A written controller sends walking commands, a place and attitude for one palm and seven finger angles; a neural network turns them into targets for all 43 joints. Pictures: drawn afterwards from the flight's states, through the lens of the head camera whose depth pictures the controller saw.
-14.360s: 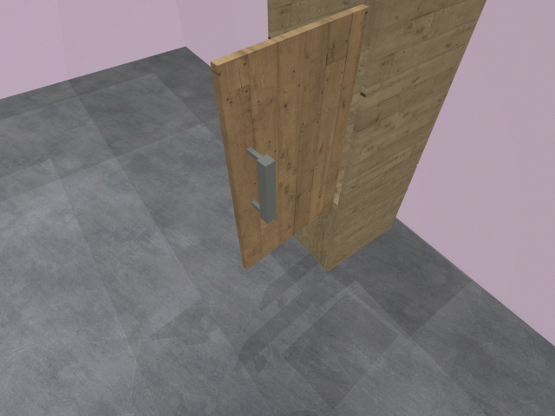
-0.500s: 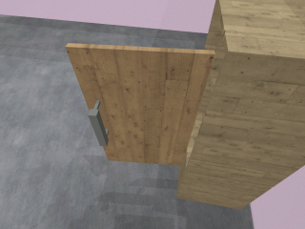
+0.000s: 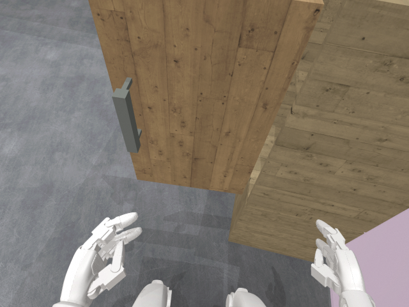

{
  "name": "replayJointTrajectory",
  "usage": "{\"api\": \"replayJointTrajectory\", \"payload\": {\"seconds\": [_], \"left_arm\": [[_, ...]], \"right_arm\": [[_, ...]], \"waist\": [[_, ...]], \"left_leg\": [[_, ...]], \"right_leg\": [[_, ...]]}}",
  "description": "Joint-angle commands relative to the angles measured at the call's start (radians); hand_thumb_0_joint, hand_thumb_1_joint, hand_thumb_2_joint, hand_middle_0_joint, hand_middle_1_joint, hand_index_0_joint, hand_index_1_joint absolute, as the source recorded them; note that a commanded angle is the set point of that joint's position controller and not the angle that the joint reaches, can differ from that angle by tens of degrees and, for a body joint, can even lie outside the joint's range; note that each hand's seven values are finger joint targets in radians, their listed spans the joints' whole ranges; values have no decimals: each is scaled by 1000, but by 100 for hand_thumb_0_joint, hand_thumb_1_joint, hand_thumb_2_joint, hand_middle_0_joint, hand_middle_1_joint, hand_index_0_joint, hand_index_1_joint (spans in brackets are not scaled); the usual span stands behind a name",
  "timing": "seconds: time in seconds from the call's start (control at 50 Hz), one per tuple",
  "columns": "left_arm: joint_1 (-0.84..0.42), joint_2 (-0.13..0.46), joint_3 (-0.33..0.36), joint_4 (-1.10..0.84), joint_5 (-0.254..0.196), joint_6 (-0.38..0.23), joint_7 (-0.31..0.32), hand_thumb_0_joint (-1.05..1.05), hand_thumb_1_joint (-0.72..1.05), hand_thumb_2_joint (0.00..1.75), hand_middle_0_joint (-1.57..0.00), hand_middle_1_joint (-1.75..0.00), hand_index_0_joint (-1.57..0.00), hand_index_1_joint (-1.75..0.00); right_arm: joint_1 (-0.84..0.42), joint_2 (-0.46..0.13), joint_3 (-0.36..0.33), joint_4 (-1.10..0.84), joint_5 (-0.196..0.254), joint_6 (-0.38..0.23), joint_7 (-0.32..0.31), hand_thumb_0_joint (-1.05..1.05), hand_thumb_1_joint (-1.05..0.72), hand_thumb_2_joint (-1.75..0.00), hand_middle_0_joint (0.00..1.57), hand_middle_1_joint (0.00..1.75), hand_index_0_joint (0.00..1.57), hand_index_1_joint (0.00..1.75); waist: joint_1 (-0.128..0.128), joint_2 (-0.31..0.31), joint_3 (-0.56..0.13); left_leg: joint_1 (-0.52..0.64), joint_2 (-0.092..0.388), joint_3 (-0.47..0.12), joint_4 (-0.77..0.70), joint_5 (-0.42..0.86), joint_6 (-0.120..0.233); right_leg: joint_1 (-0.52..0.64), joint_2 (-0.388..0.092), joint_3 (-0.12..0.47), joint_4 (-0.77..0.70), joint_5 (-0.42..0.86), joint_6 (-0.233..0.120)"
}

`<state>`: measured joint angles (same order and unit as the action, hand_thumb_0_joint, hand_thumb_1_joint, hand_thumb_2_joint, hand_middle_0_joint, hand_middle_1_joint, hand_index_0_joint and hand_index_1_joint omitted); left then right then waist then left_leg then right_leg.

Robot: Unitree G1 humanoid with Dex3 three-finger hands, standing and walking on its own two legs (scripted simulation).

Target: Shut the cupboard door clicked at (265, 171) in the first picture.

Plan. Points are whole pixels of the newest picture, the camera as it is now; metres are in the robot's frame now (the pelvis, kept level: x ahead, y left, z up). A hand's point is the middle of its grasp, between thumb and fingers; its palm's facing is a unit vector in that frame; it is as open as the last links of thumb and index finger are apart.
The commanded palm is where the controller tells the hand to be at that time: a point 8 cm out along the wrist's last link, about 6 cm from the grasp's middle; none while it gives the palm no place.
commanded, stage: raise the hand and make a fist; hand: left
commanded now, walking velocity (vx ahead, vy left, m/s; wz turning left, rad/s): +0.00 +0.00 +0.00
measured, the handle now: (131, 117) +0.48 +0.21 +0.06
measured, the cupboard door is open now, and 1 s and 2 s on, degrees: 96 96 96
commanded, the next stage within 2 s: bring the fist close to the handle in 1.50 s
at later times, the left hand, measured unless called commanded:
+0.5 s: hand (83, 244) +0.20 +0.22 +0.05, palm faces +0.08 -1.00 -0.06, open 3.8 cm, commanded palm +0.18 +0.25 +0.05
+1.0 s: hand (100, 235) +0.22 +0.20 +0.04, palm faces -0.10 -0.99 -0.03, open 3.1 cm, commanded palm +0.21 +0.27 +0.07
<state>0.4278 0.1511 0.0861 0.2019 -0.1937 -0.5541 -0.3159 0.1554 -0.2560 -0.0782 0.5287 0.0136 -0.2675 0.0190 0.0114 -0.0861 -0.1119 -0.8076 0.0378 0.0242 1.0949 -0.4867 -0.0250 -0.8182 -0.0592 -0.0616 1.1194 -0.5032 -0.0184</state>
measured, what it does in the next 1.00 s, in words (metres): stands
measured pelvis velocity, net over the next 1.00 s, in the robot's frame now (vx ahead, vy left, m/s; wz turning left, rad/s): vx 0.01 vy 0.03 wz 0.01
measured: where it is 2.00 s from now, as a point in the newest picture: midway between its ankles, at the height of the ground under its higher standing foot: outside the picture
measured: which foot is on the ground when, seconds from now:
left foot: down 0.00-1.00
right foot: down 0.00-1.00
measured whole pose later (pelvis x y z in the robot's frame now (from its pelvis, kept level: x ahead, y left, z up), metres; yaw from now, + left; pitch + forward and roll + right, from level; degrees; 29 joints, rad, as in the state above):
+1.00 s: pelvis +0.01 +0.03 +0.00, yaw +1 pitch +14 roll -3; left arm 0.40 0.25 0.10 -0.08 -0.24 -0.27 -0.30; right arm 0.24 -0.23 0.04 0.44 0.03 -0.17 -0.05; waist 0.02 0.03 -0.13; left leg -0.86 0.04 -0.01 1.15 -0.53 0.01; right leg -0.81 -0.05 -0.09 1.09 -0.51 0.01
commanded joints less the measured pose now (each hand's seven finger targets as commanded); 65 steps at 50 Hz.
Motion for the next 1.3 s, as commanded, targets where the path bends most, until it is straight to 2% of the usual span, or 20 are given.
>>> {"api": "replayJointTrajectory", "payload": {"seconds": [0.0, 0.02, 0.04, 0.08, 0.14, 0.2, 0.28, 0.32, 0.4, 0.46, 0.52, 0.62, 0.66, 0.74, 0.84, 0.92, 1.02, 1.14, 1.22, 1.28], "left_arm": [[-70, 171, 106, -587, -66, -131, 79, 0, 90, 90, -58, -72, -58, -72], [-177, 178, 74, -705, -74, -157, 83, 0, 90, 90, -60, -74, -60, -74], [-165, 161, 44, -716, -76, -166, 75, 0, 90, 90, -62, -76, -62, -76], [-179, 109, -32, -659, -89, -170, 36, 0, 90, 90, -66, -80, -66, -80], [-167, 92, -84, -497, -92, -63, -43, 0, 90, 90, -71, -86, -71, -86], [-27, 157, 1, -347, -77, 151, -81, 0, 90, 90, -77, -92, -77, -92], [41, 238, 180, -484, -114, 320, -12, 0, 90, 90, -84, -100, -84, -100], [52, 243, 244, -569, -136, 295, 74, 0, 90, 90, -88, -104, -88, -104], [16, 166, 152, -620, -108, 140, 155, 0, 90, 90, -95, -112, -95, -112], [-22, 116, 25, -522, -69, 72, 106, 0, 90, 90, -101, -118, -101, -118], [-19, 105, -39, -471, -65, 94, 24, 0, 90, 90, -106, -124, -106, -124], [6, 288, 177, -572, -84, 162, 40, 0, 90, 90, -115, -134, -115, -134], [16, 254, 192, -658, -108, 151, 82, 0, 90, 90, -119, -138, -119, -138], [32, 168, 139, -603, -108, 144, 132, 0, 90, 90, -126, -146, -126, -146], [-33, 131, 6, -447, -58, 202, 45, 0, 90, 90, -130, -150, -130, -150], [-113, 261, 121, -510, -73, 216, 10, 0, 90, 90, -130, -150, -130, -150], [-105, 289, 238, -605, -135, 153, 54, 0, 90, 90, -130, -150, -130, -150], [-54, 151, 84, -378, -120, 221, -1, 0, 90, 90, -130, -150, -130, -150], [-88, 224, 125, -385, -120, 246, -37, 0, 90, 90, -130, -150, -130, -150], [-135, 269, 193, -507, -138, 182, -9, 0, 90, 90, -130, -150, -130, -150]], "right_arm": [[-42, -75, -12, -184, -2, -36, -12, 0, -90, -90, 20, 30, 20, 30], [-24, -84, -7, -177, -6, -41, -23, 0, -90, -90, 20, 30, 20, 30], [-7, -86, -6, -161, -7, -46, -33, 0, -90, -90, 20, 30, 20, 30], [6, -99, 2, -134, -2, -59, -51, 0, -90, -90, 20, 30, 20, 30], [20, -119, 14, -131, 16, -55, -77, 0, -90, -90, 20, 30, 20, 30], [16, -126, 10, -174, 44, -22, -95, 0, -90, -90, 20, 30, 20, 30], [-35, -86, 16, -253, 45, 32, -96, 0, -90, -90, 20, 30, 20, 30], [-41, -59, 19, -249, 36, 39, -98, 0, -90, -90, 20, 30, 20, 30], [21, -51, 27, -199, 15, 17, -82, 0, -90, -90, 20, 30, 20, 30], [39, -86, 26, -169, 9, -1, -76, 0, -90, -90, 20, 30, 20, 30], [51, -118, 22, -182, 24, -17, -79, 0, -90, -90, 20, 30, 20, 30], [49, -118, 11, -211, 27, -7, -91, 0, -90, -90, 20, 30, 20, 30], [49, -94, 18, -226, 23, 6, -89, 0, -90, -90, 20, 30, 20, 30], [59, -87, 28, -218, 16, 33, -75, 0, -90, -90, 20, 30, 20, 30], [81, -124, 31, -219, 25, 47, -72, 0, -90, -90, 20, 30, 20, 30], [78, -131, 38, -232, 22, 41, -85, 0, -90, -90, 20, 30, 20, 30], [71, -93, 48, -222, 19, 35, -86, 0, -90, -90, 20, 30, 20, 30], [80, -116, 40, -202, 29, 45, -76, 0, -90, -90, 20, 30, 20, 30], [77, -132, 32, -218, 30, 40, -84, 0, -90, -90, 20, 30, 20, 30], [72, -114, 34, -225, 24, 31, -87, 0, -90, -90, 20, 30, 20, 30]], "waist": [[31, 319, -296], [-16, 270, -326], [-27, 268, -324], [-81, 173, -230], [-111, 80, -129], [-52, -45, -157], [62, 22, -301], [88, 44, -328], [38, 120, -262], [-43, 119, -141], [-62, 125, -111], [24, 151, -279], [43, 195, -320], [10, 177, -228], [-61, 107, -92], [-24, 143, -189], [30, 193, -305], [-34, 95, -149], [-23, 58, -177], [5, 96, -261]], "left_leg": [[82, -57, -10, -58, 179, 46], [83, -48, -30, -24, 176, 53], [70, -43, -40, -5, 172, 54], [0, -32, -56, 40, 113, 57], [-93, -28, -71, 51, -6, 59], [-150, -35, -53, 10, -47, 58], [-72, -58, -41, -67, 64, 48], [-38, -49, -47, -74, 137, 45], [9, -37, -62, -89, 204, 37], [-28, -32, -75, -75, 93, 38], [-33, -33, -90, -102, -15, 43], [47, -37, -85, -142, 93, 42], [111, -37, -82, -157, 193, 35], [113, -31, -81, -155, 245, 24], [49, -27, -84, -159, 91, 36], [85, -36, -77, -156, 148, 41], [161, -38, -68, -154, 317, 30], [72, -38, -53, -151, 217, 36], [58, -43, -47, -143, 209, 44], [89, -44, -43, -142, 258, 42]], "right_leg": [[78, 44, 65, -108, 152, -23], [41, 56, 66, -91, 152, -18], [15, 57, 78, -93, 134, -20], [-56, 68, 79, -101, 62, -13], [-89, 69, 85, -145, -86, -3], [-5, 48, 113, -214, -197, 12], [179, 39, 90, -188, -72, 8], [213, 55, 57, -152, 42, 1], [108, 69, 0, -94, 171, -9], [-26, 68, -6, -105, 52, -6], [-45, 64, 5, -137, -30, -8], [88, 72, -1, -130, 67, -15], [128, 73, -19, -111, 164, -18], [112, 84, -42, -114, 218, -13], [43, 79, -26, -176, 108, -4], [122, 77, -8, -177, 158, -14], [216, 83, -12, -148, 311, -21], [163, 72, -2, -204, 247, -1], [201, 62, 29, -225, 230, 0], [247, 59, 35, -198, 284, -3]]}}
